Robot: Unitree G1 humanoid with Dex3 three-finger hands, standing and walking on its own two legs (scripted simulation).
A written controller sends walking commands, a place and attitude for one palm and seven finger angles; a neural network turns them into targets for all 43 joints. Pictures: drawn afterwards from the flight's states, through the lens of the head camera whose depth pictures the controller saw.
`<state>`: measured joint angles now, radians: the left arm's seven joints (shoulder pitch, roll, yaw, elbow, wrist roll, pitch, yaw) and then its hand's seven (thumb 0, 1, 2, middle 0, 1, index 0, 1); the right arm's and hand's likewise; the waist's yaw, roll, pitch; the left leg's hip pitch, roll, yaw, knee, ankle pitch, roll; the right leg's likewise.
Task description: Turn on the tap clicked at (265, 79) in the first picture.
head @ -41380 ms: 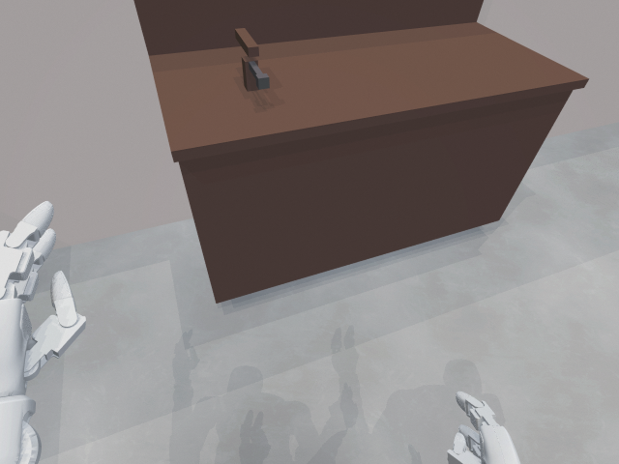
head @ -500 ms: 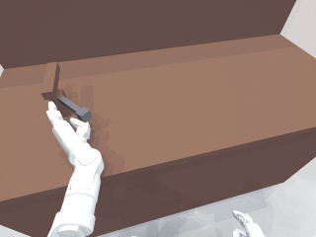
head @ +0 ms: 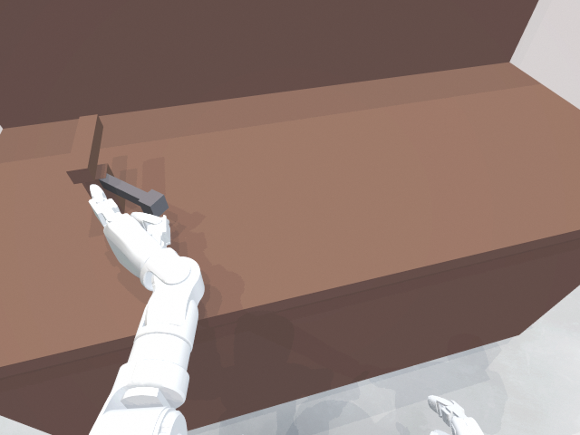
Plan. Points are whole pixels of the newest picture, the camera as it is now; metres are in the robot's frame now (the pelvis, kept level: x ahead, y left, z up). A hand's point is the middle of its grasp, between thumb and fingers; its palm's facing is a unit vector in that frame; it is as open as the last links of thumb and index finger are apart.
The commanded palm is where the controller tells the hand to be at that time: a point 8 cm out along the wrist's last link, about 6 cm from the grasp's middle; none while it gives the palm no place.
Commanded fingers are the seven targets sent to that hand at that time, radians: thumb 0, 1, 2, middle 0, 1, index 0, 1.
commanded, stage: push the lever round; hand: left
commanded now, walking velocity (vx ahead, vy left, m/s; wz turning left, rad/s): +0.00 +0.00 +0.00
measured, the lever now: (153, 204) +0.42 +0.22 +0.10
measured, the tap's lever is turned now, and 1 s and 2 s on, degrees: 46 76 76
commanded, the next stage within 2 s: lift the hand up off the lever in 0.76 s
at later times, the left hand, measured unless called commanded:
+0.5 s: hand (183, 205) +0.43 +0.18 +0.09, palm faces +0.81 -0.58 -0.11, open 7.6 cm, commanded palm +0.38 +0.19 +0.08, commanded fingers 0.00 0.90 0.90 -0.15 -0.15 -0.15 -0.15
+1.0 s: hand (187, 192) +0.45 +0.18 +0.09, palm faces +0.81 -0.58 -0.10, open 7.9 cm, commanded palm +0.39 +0.19 +0.09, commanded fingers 0.00 0.90 0.90 -0.15 -0.15 -0.15 -0.15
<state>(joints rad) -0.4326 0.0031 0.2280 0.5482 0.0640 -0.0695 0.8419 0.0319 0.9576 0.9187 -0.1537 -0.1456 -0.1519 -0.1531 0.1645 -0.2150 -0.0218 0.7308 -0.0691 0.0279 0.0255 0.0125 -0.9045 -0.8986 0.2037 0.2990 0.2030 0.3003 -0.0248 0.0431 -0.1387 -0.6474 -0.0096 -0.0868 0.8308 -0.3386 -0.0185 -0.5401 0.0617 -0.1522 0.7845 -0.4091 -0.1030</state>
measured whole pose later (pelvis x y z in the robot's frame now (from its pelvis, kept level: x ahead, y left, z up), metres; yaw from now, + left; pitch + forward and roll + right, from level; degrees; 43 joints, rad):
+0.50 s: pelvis +0.00 -0.01 +0.00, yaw +0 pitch +12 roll +0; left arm -0.61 0.03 0.34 0.73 0.12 -0.07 0.90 0.02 0.96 0.93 -0.16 -0.15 -0.14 -0.15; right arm 0.21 -0.21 -0.03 0.75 -0.09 0.04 0.05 0.01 -0.91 -0.90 0.20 0.30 0.20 0.30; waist -0.06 0.04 -0.16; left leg -0.71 0.00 -0.09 0.84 -0.34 -0.03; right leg -0.62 0.07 -0.15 0.82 -0.42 -0.12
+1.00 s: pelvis +0.00 -0.02 -0.01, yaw -1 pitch +13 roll +0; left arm -0.72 0.09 0.42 0.85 0.13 -0.11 0.89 0.04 0.92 0.93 -0.16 -0.15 -0.11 -0.13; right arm 0.24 -0.22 -0.03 0.75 -0.09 0.04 0.05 0.01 -0.91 -0.90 0.20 0.30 0.20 0.30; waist -0.09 0.04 -0.17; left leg -0.74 0.01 -0.08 0.83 -0.33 -0.02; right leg -0.65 0.08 -0.15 0.81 -0.41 -0.13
